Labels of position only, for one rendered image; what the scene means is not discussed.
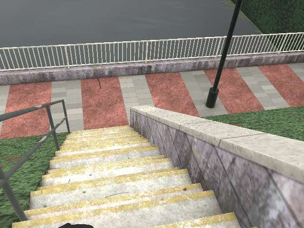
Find stairs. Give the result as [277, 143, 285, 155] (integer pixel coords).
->
[11, 125, 258, 228]

